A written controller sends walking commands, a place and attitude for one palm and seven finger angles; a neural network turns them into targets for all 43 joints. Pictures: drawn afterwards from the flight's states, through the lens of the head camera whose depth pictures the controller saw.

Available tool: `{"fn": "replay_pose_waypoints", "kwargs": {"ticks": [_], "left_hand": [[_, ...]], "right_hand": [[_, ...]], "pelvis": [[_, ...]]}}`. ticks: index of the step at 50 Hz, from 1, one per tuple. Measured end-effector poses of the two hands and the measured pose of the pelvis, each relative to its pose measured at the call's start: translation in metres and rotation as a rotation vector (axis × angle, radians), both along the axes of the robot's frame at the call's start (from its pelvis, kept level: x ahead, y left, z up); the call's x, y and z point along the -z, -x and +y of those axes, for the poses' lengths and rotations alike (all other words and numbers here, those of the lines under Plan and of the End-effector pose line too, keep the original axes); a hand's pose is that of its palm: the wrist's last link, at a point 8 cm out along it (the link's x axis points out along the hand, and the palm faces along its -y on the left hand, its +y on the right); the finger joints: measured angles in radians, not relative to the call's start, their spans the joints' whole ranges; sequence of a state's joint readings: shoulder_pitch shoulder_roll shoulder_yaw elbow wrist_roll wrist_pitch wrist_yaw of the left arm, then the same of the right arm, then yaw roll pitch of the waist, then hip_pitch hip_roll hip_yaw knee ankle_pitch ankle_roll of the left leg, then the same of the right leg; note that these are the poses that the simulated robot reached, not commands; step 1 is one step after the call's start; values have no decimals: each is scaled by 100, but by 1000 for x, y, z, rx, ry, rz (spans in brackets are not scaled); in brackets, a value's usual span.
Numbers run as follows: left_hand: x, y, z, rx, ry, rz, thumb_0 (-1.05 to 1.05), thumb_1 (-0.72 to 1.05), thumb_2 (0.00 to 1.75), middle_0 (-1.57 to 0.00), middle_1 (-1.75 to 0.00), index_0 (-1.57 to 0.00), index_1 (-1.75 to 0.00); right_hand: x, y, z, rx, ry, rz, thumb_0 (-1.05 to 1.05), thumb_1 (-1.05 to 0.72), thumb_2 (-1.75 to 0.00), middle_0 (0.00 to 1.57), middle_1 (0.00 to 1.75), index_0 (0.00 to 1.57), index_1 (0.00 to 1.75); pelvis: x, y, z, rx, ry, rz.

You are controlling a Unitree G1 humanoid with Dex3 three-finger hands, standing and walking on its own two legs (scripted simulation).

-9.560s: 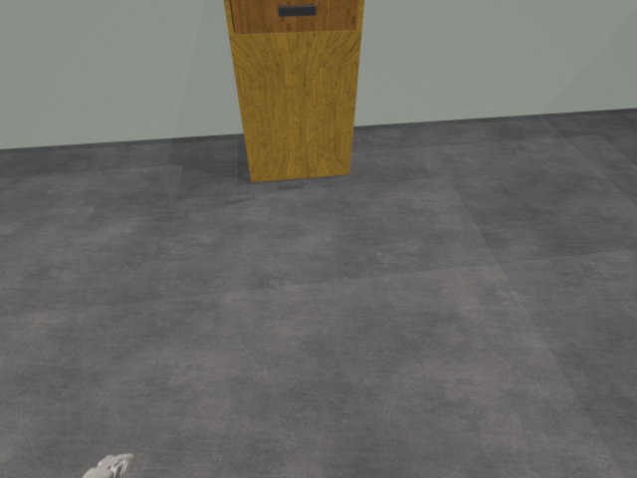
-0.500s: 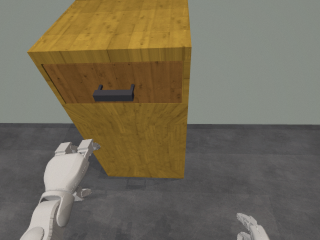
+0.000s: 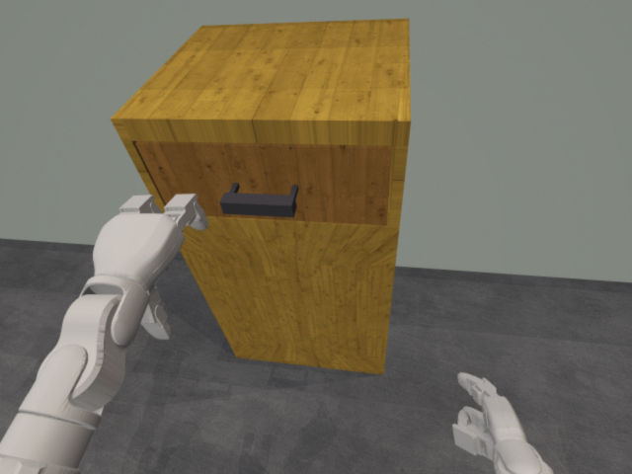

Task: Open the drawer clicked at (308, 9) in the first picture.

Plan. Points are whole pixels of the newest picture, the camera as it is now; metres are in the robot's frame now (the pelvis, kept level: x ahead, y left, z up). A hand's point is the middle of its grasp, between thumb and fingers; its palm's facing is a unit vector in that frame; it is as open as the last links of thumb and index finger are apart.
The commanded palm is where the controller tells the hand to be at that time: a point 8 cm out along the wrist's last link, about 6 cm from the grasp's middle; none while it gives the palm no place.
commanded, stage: raise the hand with hooked fingers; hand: left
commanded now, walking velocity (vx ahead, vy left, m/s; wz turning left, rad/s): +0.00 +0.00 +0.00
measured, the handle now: (261, 196) +0.56 +0.20 +0.02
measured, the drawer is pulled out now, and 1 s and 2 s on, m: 0.00 0.00 0.00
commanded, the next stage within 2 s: move the hooked fingers above the handle in 0.48 s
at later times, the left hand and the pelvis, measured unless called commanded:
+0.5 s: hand (165, 268) +0.30 +0.23 +0.14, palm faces +0.12 -0.05 -0.99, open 13.8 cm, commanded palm +0.26 +0.23 +0.19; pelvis -0.02 -0.01 +0.00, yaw +0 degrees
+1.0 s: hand (184, 241) +0.35 +0.23 +0.13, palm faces +0.06 -0.02 -1.00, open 13.9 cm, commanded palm +0.32 +0.23 +0.18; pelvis -0.02 -0.01 +0.00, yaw +0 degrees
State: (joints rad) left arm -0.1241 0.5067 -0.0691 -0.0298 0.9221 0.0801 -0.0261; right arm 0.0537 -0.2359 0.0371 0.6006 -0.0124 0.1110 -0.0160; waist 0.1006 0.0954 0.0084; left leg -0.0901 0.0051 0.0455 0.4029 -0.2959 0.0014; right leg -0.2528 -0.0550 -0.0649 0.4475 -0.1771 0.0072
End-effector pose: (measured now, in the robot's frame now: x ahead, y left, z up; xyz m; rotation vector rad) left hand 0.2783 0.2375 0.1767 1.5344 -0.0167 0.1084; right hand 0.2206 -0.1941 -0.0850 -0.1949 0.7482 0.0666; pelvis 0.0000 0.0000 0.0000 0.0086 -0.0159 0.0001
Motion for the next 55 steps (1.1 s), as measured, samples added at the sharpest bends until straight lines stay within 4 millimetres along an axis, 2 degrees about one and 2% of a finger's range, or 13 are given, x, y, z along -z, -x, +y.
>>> {"fn": "replay_pose_waypoints", "kwargs": {"ticks": [8, 16, 20, 27, 32, 40, 49, 52, 55], "left_hand": [[-21, -10, 7, 5, -2, 0, 0, -49, 30, -32, -120, -32, -120], [0, -4, -7, 79, 18, 78, 0, -49, 30, -31, -120, -32, -120], [1, 5, -13, 125, 18, 38, 0, -49, 30, -32, -120, -32, -120], [-12, 11, -2, 55, 4, -56, 0, -50, 30, -32, -120, -32, -120], [-7, 9, -2, 4, -1, -1, 0, -50, 30, -32, -120, -32, -120], [10, -7, -27, 121, -9, 76, 0, -50, 30, -32, -121, -32, -120], [-2, -40, -11, 62, -17, 10, 0, -49, 30, -32, -120, -32, -120], [2, -49, -8, 39, -22, 44, 0, -49, 30, -32, -120, -32, -120], [12, -56, -13, 56, -22, 95, 0, -49, 30, -31, -120, -32, -120]], "right_hand": [[13, 26, -17, 12, 23, 87, 1, -90, -90, 20, 30, 20, 30], [22, 57, -40, 66, 44, 147, 1, -90, -90, 20, 30, 20, 30], [23, 67, -45, 74, 57, 160, 1, -90, -90, 20, 30, 20, 30], [25, 68, -41, 69, 36, 157, 2, -90, -90, 20, 30, 20, 30], [22, 60, -33, 60, 12, 119, 2, -90, -90, 20, 30, 20, 30], [15, 55, -30, 60, 20, 74, 1, -90, -90, 20, 30, 20, 30], [24, 81, -48, 119, 52, 159, 1, -90, -90, 20, 30, 20, 30], [29, 90, -55, 138, 62, 199, 1, -90, -90, 20, 30, 20, 30], [33, 98, -59, 154, 73, 227, 1, -90, -90, 20, 30, 20, 30]], "pelvis": [[-2, 3, -3, -9, 2, 2], [-2, 9, -4, 5, -4, 10], [-2, 13, -5, 5, -7, 9], [-2, 20, -7, 1, -11, 7], [-2, 24, -8, -1, -13, 2], [-2, 27, -10, -6, -14, 2], [-2, 23, -11, -1, -12, 33], [-2, 21, -9, 1, -12, 46], [-2, 19, -7, 0, -11, 56]]}}
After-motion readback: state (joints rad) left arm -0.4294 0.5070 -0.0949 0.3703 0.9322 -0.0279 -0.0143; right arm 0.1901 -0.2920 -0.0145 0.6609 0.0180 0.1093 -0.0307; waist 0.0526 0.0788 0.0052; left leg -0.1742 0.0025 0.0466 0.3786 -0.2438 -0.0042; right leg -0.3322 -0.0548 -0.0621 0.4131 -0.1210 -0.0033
